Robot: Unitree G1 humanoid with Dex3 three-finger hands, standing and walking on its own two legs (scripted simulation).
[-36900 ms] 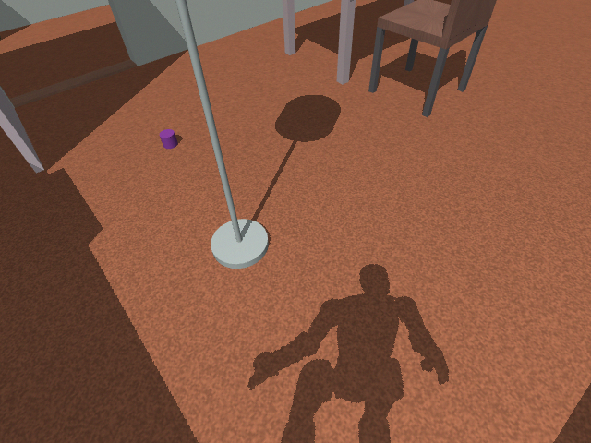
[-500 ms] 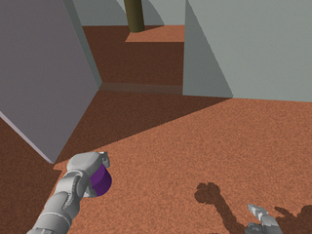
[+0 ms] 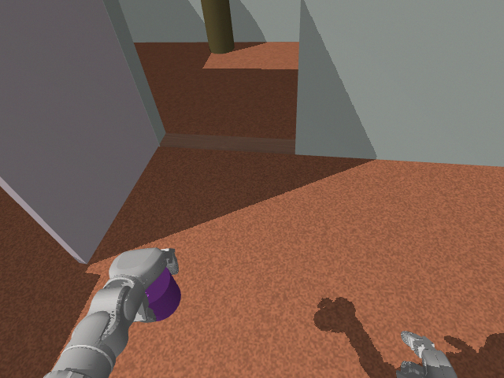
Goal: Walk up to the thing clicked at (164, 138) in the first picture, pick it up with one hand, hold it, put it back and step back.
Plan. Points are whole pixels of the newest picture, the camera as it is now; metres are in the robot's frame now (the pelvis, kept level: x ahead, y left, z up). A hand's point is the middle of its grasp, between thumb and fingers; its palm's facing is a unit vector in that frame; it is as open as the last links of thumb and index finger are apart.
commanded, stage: crouch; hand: left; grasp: from above
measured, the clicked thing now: (153, 291) +0.30 +0.22 -0.07
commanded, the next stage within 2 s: lower in 1.98 s
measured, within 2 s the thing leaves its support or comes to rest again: neither
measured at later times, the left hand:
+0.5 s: hand (154, 311) +0.28 +0.24 -0.13, palm faces -0.46 +0.00 -0.89, open 10.6 cm
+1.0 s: hand (177, 326) +0.33 +0.26 -0.38, palm faces -0.46 +0.00 -0.89, open 10.6 cm
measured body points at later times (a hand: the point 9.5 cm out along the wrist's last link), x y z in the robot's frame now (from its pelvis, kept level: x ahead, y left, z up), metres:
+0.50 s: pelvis -0.02 +0.00 -0.03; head +0.04 +0.00 +0.41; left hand +0.30 +0.23 -0.07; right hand +0.10 -0.27 -0.15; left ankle +0.02 +0.12 -0.74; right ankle +0.01 -0.14 -0.74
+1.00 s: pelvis -0.06 +0.01 -0.24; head +0.12 +0.03 +0.17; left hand +0.35 +0.26 -0.33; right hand +0.00 -0.26 -0.37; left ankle +0.02 +0.12 -0.74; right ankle +0.01 -0.14 -0.74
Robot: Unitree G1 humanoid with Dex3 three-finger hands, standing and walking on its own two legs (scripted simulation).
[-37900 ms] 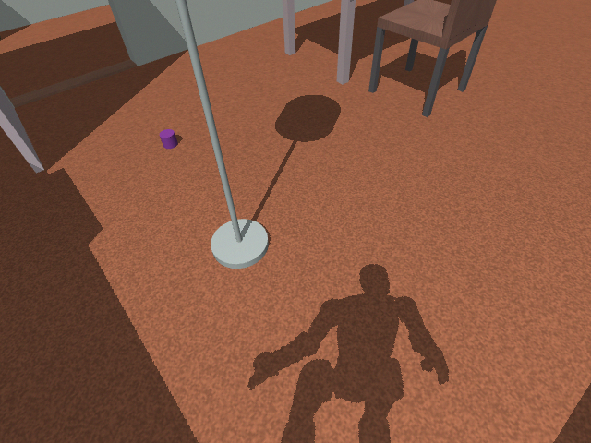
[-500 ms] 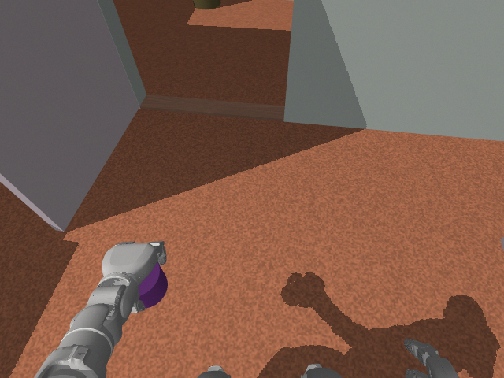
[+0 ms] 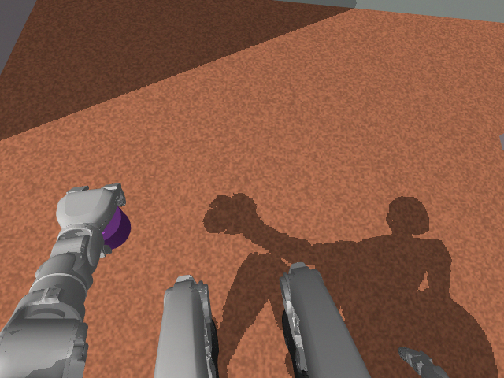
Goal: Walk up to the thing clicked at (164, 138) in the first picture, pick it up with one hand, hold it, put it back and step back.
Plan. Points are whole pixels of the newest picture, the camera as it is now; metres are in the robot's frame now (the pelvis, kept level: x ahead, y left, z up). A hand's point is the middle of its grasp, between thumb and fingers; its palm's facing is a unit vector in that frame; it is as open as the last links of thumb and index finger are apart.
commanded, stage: crouch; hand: left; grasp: from above
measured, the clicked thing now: (103, 224) +0.41 +0.26 -0.17
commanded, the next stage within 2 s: lower in 0.98 s
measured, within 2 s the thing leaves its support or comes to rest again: neither
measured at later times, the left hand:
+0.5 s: hand (119, 237) +0.41 +0.27 -0.29, palm faces -0.45 -0.04 -0.89, open 10.6 cm
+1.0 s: hand (126, 240) +0.41 +0.27 -0.35, palm faces -0.46 -0.05 -0.89, open 10.6 cm
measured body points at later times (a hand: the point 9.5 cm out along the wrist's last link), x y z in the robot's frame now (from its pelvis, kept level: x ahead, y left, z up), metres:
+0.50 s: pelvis -0.01 -0.01 -0.12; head +0.22 +0.04 +0.27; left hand +0.43 +0.27 -0.24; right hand +0.08 -0.29 -0.24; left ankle +0.07 +0.11 -0.50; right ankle +0.07 -0.15 -0.50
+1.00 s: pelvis -0.02 -0.01 -0.18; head +0.21 +0.04 +0.21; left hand +0.43 +0.27 -0.30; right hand +0.04 -0.29 -0.29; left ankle +0.07 +0.11 -0.50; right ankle +0.07 -0.15 -0.50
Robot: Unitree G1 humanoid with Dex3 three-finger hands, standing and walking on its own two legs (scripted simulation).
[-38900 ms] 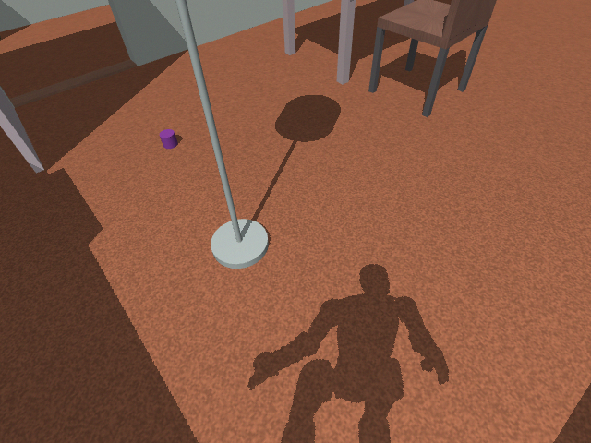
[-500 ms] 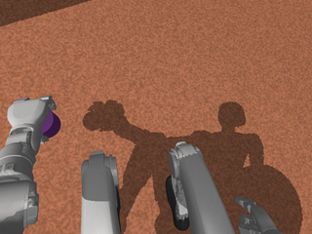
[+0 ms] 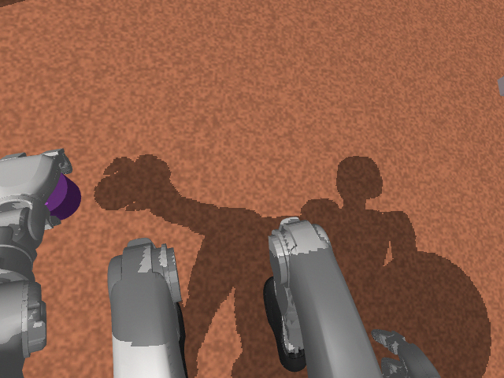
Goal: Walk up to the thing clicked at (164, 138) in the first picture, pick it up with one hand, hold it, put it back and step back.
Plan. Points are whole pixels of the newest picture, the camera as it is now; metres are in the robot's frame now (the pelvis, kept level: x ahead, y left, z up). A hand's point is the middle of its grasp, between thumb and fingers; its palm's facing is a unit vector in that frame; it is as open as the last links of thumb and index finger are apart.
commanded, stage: lower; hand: left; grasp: from above
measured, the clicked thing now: (48, 194) +0.42 +0.32 -0.20
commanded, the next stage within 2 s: rest in 0.42 s
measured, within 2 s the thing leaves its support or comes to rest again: rests again in 1.04 s
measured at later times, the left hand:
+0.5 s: hand (59, 204) +0.41 +0.31 -0.23, palm faces -0.46 -0.11 -0.88, open 10.6 cm
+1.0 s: hand (70, 202) +0.42 +0.31 -0.28, palm faces -0.46 -0.13 -0.88, open 10.5 cm
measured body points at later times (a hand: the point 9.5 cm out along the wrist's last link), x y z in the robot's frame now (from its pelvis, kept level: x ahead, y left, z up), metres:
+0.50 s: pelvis +0.00 +0.00 -0.04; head +0.24 +0.08 +0.33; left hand +0.43 +0.31 -0.18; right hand +0.08 -0.28 -0.14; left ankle +0.08 +0.13 -0.32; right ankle +0.10 -0.13 -0.32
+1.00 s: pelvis +0.01 +0.00 -0.06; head +0.26 +0.08 +0.30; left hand +0.44 +0.31 -0.23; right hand +0.07 -0.28 -0.16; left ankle +0.08 +0.13 -0.32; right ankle +0.10 -0.13 -0.32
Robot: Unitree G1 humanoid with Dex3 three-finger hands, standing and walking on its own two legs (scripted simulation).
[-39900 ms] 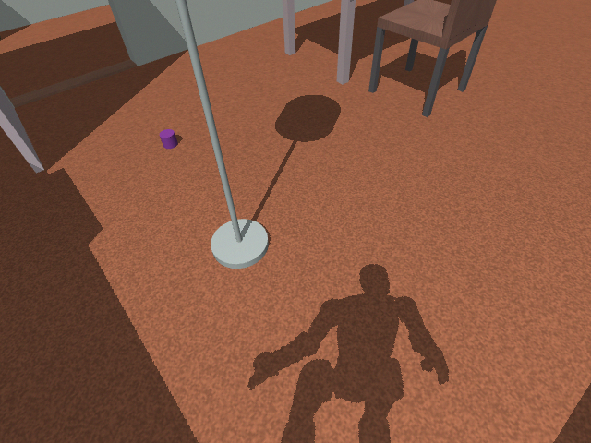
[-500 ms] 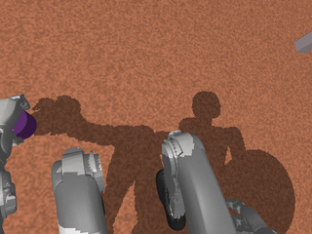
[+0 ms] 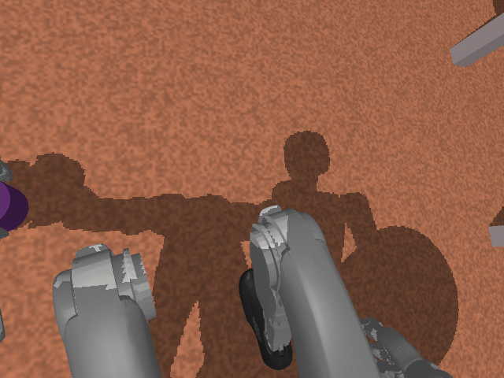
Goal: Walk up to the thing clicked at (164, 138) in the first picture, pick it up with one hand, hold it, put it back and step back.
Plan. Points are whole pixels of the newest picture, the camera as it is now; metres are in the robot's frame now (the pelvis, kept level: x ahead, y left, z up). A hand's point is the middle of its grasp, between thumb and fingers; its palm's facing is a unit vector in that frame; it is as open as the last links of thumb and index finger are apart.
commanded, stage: rest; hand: left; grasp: from above
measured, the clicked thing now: out of the picture +0.41 +0.35 -0.24
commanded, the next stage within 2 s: open in 0.40 s
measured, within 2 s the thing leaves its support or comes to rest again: rests again in 0.04 s
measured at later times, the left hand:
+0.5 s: hand out of the picture +0.39 +0.34 -0.22, palm faces -0.44 -0.17 -0.88, open 10.5 cm
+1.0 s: hand out of the picture +0.40 +0.34 -0.23, palm faces -0.43 -0.16 -0.89, open 13.1 cm
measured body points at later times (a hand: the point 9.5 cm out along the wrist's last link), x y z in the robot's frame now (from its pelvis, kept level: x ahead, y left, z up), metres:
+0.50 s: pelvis +0.00 +0.01 -0.01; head +0.24 +0.12 +0.36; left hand +0.41 +0.35 -0.17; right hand +0.08 -0.26 -0.09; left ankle +0.07 +0.14 -0.26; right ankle +0.10 -0.12 -0.26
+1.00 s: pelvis +0.00 +0.01 +0.00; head +0.24 +0.13 +0.35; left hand +0.42 +0.34 -0.18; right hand +0.08 -0.25 -0.07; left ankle +0.07 +0.14 -0.26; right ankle +0.10 -0.12 -0.26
